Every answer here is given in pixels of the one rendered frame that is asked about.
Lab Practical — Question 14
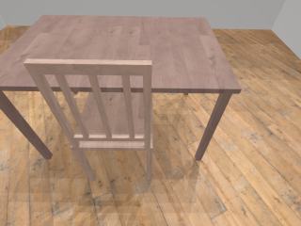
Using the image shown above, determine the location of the table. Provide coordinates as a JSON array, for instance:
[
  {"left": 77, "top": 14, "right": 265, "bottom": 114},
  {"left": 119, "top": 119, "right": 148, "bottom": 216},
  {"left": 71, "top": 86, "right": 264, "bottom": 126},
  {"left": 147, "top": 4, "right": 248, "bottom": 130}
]
[{"left": 0, "top": 14, "right": 242, "bottom": 161}]

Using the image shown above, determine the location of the chair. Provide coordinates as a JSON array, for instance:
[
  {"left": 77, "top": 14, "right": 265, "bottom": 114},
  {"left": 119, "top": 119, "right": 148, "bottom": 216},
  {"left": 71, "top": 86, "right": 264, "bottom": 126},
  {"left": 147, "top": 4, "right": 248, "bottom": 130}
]
[{"left": 24, "top": 58, "right": 153, "bottom": 182}]

